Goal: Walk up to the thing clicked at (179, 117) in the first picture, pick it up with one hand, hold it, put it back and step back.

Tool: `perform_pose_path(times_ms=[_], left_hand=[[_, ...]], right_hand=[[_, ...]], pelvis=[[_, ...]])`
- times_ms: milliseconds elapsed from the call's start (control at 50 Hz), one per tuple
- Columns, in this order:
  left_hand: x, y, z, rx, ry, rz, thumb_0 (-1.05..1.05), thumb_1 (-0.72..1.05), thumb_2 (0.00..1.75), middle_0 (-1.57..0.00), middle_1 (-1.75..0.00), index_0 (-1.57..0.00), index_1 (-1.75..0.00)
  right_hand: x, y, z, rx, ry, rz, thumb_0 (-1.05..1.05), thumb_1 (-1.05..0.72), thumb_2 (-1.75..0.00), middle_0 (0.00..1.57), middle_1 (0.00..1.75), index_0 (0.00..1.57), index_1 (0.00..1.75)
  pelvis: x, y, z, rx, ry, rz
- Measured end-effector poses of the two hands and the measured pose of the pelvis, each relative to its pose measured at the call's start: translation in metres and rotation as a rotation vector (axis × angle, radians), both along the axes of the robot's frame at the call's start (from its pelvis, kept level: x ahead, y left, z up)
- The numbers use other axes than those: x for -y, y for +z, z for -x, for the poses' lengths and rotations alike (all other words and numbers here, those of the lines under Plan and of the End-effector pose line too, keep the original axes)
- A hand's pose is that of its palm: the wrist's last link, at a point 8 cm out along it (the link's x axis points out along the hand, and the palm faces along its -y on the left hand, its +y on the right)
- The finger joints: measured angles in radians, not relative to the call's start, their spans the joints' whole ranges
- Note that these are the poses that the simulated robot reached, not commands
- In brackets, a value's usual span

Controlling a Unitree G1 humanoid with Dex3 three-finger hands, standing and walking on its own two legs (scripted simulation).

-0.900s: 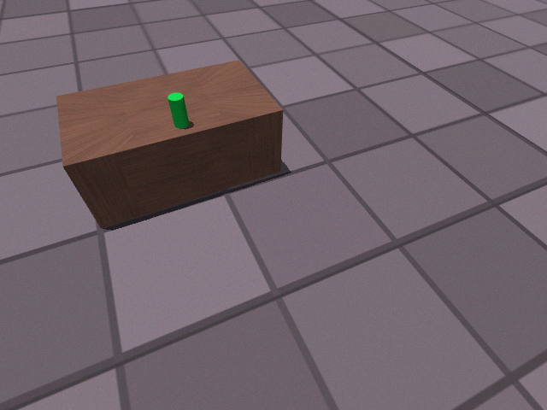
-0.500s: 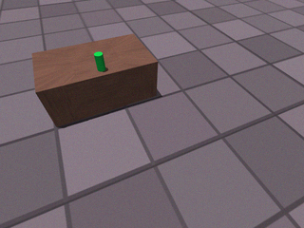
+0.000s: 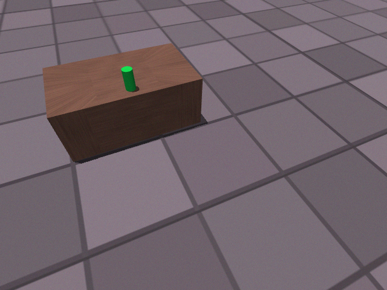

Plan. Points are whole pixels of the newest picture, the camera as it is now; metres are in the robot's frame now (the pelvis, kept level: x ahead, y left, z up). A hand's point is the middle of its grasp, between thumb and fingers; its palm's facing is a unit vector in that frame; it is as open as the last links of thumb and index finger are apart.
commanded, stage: stand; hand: right
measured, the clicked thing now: (128, 79) +1.30 +0.38 -0.33
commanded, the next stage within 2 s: walk up in 0.22 s
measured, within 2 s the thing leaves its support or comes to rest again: neither
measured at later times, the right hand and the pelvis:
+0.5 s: hand out of the picture +0.16 -0.23 -0.14, palm faces -0.19 +0.90 -0.39, open 7.4 cm; pelvis +0.05 +0.05 -0.02, yaw +10 degrees
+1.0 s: hand (233, 209) +0.38 -0.12 -0.18, palm faces -0.36 +0.88 -0.32, open 7.4 cm; pelvis +0.24 +0.11 -0.03, yaw +20 degrees
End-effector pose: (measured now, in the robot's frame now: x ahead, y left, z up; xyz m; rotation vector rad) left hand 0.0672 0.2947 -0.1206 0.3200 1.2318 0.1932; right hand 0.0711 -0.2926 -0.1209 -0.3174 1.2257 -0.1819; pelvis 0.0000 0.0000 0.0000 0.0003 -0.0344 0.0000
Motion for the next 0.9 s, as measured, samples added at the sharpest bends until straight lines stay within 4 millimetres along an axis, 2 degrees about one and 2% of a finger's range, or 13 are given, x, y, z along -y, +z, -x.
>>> perform_pose_path(times_ms=[220,280,340,420,520,580,640,720,780,840,900], left_hand=[[0.000,-0.001,0.001,-0.006,0.003,0.003,0.00,0.90,0.90,-0.20,-0.30,-0.21,-0.30],[-0.007,0.001,0.001,0.049,0.029,0.009,0.00,0.90,0.90,-0.20,-0.30,-0.21,-0.30],[-0.025,0.005,0.009,0.101,0.075,-0.020,0.00,0.90,0.90,-0.20,-0.30,-0.21,-0.30],[-0.059,0.010,0.022,0.099,0.122,-0.063,0.00,0.90,0.90,-0.20,-0.30,-0.21,-0.30],[-0.113,-0.001,0.024,0.076,0.169,-0.093,0.00,0.90,0.90,-0.20,-0.30,-0.21,-0.30],[-0.144,-0.017,0.013,0.055,0.180,-0.106,0.00,0.90,0.90,-0.20,-0.30,-0.21,-0.30],[-0.155,-0.018,-0.010,0.051,0.182,-0.090,0.01,0.90,0.90,-0.20,-0.30,-0.20,-0.30],[-0.155,-0.006,-0.048,0.109,0.174,-0.054,0.01,0.90,0.90,-0.20,-0.30,-0.20,-0.30],[-0.152,0.003,-0.070,0.121,0.175,-0.039,0.01,0.90,0.90,-0.20,-0.30,-0.20,-0.30],[-0.150,0.010,-0.089,0.114,0.186,-0.046,0.00,0.90,0.90,-0.20,-0.30,-0.21,-0.30],[-0.149,0.013,-0.105,0.121,0.210,-0.080,0.00,0.90,0.90,-0.20,-0.30,-0.21,-0.30]], right_hand=[[0.002,0.001,0.000,-0.004,0.002,0.006,0.01,-0.91,-0.90,0.20,0.30,0.21,0.30],[0.005,0.001,-0.004,-0.010,0.026,-0.005,0.01,-0.91,-0.90,0.20,0.30,0.21,0.30],[0.006,0.005,-0.017,-0.036,0.082,0.006,0.01,-0.91,-0.90,0.20,0.30,0.21,0.30],[0.001,0.014,-0.049,-0.019,0.133,0.025,0.01,-0.91,-0.90,0.20,0.30,0.21,0.30],[-0.024,0.019,-0.100,0.030,0.186,0.068,0.01,-0.91,-0.90,0.20,0.30,0.20,0.30],[-0.043,0.011,-0.128,0.086,0.193,0.103,0.01,-0.91,-0.90,0.20,0.30,0.20,0.30],[-0.066,0.009,-0.139,0.096,0.188,0.081,0.01,-0.91,-0.90,0.20,0.30,0.20,0.30],[-0.092,0.010,-0.152,0.049,0.218,0.044,0.01,-0.91,-0.90,0.20,0.30,0.21,0.30],[-0.104,0.007,-0.170,0.030,0.242,0.015,0.01,-0.90,-0.90,0.20,0.30,0.21,0.30],[-0.109,-0.001,-0.197,0.021,0.261,-0.012,0.01,-0.90,-0.90,0.20,0.30,0.21,0.30],[-0.110,-0.017,-0.236,0.020,0.290,-0.028,0.01,-0.90,-0.90,0.20,0.30,0.21,0.30]], pelvis=[[0.000,0.000,-0.001,-0.002,0.001,0.001],[-0.001,-0.003,-0.003,-0.009,0.038,0.012],[-0.008,-0.005,-0.009,-0.018,0.079,0.018],[-0.025,-0.008,-0.023,-0.008,0.130,0.031],[-0.059,-0.021,-0.052,0.004,0.184,0.033],[-0.085,-0.039,-0.071,0.009,0.194,0.000],[-0.096,-0.036,-0.087,0.011,0.221,-0.004],[-0.105,-0.023,-0.114,0.008,0.248,-0.014],[-0.109,-0.018,-0.139,0.004,0.266,-0.019],[-0.111,-0.018,-0.166,0.001,0.283,-0.025],[-0.110,-0.026,-0.198,0.002,0.299,-0.025]])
